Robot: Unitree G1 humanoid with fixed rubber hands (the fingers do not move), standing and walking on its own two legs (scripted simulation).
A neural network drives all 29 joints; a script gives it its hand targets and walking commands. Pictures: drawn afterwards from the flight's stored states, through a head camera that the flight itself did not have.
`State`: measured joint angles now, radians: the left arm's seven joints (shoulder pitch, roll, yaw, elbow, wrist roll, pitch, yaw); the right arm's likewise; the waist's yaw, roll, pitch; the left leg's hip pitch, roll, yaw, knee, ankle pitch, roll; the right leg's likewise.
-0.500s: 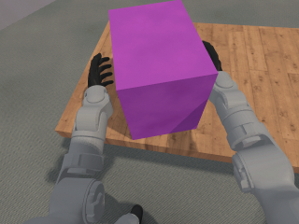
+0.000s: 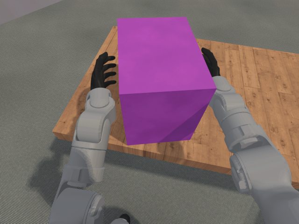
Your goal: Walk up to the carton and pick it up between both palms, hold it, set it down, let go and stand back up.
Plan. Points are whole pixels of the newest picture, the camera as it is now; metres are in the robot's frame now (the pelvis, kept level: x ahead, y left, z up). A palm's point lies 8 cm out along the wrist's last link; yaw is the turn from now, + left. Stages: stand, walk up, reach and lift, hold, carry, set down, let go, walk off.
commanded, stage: reach and lift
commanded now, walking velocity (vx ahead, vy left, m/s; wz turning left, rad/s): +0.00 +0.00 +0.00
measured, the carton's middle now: (155, 82) +0.47 +0.10 +0.09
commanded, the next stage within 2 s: none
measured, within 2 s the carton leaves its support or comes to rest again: leaves its support in 1.08 s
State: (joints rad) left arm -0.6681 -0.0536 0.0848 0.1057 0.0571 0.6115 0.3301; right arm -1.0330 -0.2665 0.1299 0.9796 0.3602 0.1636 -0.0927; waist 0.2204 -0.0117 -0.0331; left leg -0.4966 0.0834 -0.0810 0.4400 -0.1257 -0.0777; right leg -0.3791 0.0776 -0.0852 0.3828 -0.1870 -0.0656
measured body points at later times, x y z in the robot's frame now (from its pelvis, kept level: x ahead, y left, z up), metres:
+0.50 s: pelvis +0.02 -0.01 +0.01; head +0.04 -0.02 +0.46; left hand +0.36 +0.21 +0.15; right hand +0.48 -0.05 +0.13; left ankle +0.05 +0.16 -0.74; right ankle -0.01 -0.08 -0.74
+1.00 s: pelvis +0.03 -0.02 +0.01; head +0.04 +0.00 +0.46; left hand +0.36 +0.21 +0.14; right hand +0.48 -0.05 +0.14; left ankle +0.05 +0.16 -0.74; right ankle -0.01 -0.08 -0.74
